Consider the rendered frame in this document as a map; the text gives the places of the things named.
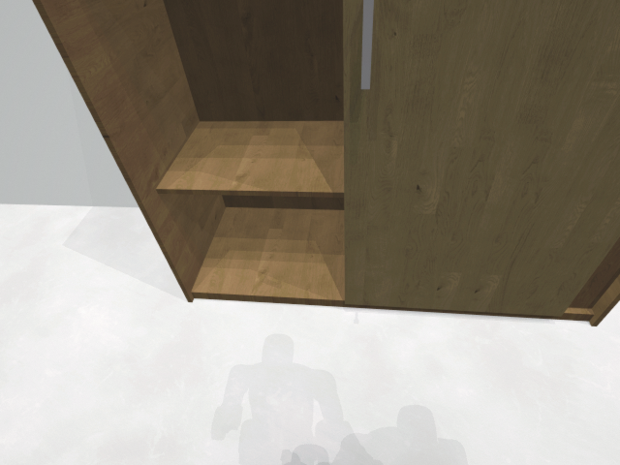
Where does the wardrobe door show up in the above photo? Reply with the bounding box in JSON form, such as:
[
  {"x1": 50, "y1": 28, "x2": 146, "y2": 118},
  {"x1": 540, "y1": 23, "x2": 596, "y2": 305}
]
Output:
[
  {"x1": 569, "y1": 237, "x2": 620, "y2": 309},
  {"x1": 343, "y1": 0, "x2": 620, "y2": 317}
]

